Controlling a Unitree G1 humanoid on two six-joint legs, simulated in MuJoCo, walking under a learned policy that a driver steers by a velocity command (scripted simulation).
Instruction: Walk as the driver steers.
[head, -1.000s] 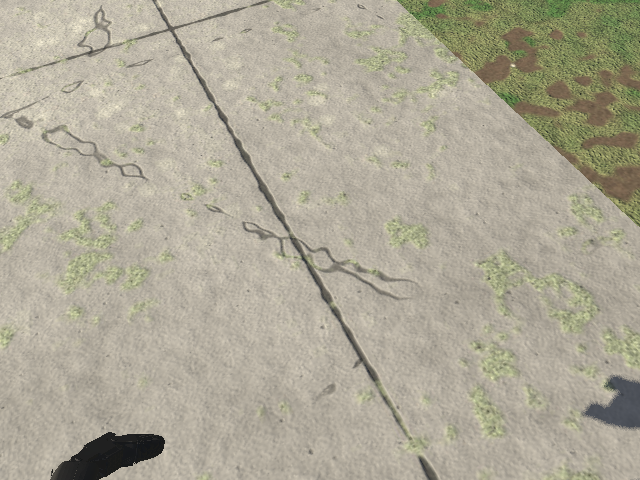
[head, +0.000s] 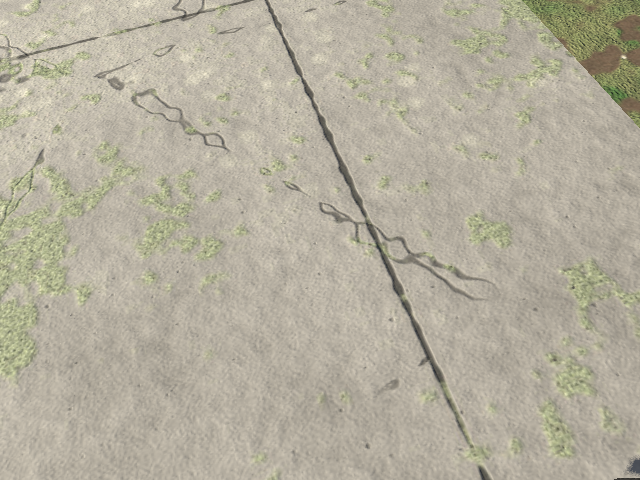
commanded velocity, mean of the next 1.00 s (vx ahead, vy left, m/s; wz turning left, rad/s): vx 0.00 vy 0.00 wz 0.28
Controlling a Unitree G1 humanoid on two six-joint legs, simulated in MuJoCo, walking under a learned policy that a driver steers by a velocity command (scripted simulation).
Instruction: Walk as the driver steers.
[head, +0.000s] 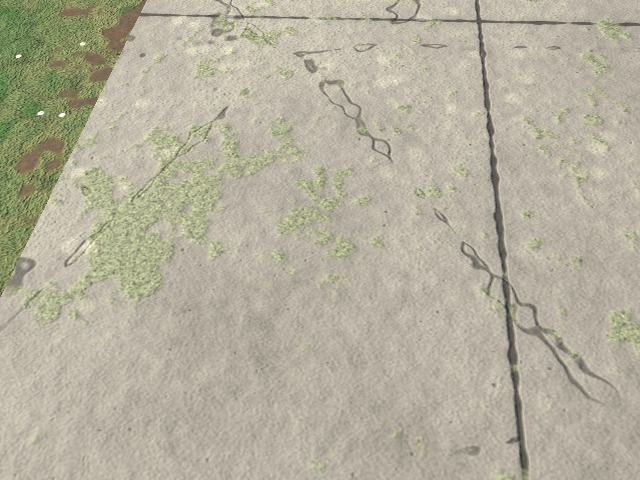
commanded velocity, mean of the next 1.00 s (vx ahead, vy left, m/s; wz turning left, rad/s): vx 0.45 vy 0.00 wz -0.28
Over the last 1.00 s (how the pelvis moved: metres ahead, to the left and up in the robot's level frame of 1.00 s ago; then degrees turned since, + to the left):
0.05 -0.03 0.01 23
